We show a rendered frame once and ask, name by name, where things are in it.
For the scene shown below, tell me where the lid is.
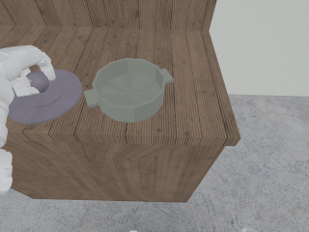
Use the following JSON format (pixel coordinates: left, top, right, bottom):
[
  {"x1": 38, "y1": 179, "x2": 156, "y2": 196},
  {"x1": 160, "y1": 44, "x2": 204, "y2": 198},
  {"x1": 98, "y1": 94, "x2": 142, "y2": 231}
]
[{"x1": 8, "y1": 69, "x2": 83, "y2": 125}]

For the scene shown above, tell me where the table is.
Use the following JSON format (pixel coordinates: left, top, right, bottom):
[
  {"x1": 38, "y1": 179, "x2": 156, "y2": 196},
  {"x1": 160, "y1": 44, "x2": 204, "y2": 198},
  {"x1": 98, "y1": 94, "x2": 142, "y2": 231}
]
[{"x1": 0, "y1": 0, "x2": 240, "y2": 203}]

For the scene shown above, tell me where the knob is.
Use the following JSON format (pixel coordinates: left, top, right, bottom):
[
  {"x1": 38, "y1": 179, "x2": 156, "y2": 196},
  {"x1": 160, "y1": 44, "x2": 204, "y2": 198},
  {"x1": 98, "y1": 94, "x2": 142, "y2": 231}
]
[{"x1": 26, "y1": 72, "x2": 49, "y2": 93}]

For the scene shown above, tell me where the pot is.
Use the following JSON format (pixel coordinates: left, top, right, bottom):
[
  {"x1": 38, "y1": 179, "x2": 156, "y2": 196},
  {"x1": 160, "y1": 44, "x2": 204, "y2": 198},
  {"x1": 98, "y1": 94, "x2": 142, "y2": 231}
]
[{"x1": 84, "y1": 58, "x2": 174, "y2": 123}]

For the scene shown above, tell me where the left robot hand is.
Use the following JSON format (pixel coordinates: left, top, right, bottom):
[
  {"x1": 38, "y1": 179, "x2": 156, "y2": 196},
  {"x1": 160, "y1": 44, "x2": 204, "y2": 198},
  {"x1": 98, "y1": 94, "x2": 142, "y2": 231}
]
[{"x1": 0, "y1": 45, "x2": 56, "y2": 97}]

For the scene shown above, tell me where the left robot upper arm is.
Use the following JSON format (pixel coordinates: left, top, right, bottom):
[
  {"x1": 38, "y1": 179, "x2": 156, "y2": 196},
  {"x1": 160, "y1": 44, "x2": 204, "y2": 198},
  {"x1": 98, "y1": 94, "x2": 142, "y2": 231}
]
[{"x1": 0, "y1": 149, "x2": 13, "y2": 195}]

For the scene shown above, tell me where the left robot forearm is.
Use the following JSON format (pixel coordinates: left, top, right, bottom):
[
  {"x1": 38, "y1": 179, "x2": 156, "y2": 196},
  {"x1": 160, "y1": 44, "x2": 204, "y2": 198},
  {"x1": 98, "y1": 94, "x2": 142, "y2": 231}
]
[{"x1": 0, "y1": 50, "x2": 22, "y2": 148}]

